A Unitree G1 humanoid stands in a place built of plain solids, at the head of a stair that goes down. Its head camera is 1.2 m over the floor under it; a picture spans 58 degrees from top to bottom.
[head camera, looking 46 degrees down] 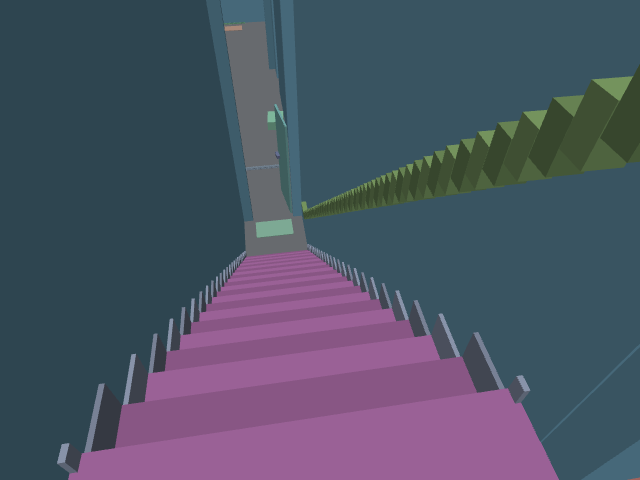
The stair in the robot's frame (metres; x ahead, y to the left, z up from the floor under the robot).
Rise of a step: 0.21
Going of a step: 0.22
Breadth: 1.22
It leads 9 degrees to the left of straight ahead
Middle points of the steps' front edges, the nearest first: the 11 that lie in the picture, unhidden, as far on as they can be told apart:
0.47 0.04 0.00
0.69 0.07 -0.21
0.91 0.11 -0.42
1.13 0.14 -0.63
1.35 0.17 -0.84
1.57 0.21 -1.05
1.79 0.24 -1.26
2.00 0.27 -1.48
2.22 0.31 -1.69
2.44 0.34 -1.90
2.66 0.37 -2.11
